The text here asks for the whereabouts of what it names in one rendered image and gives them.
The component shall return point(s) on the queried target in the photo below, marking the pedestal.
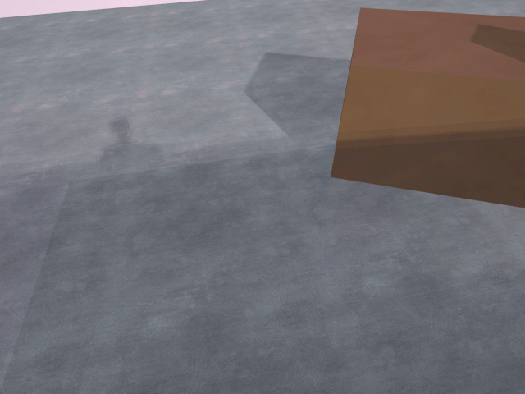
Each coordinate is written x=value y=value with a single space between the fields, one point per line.
x=435 y=102

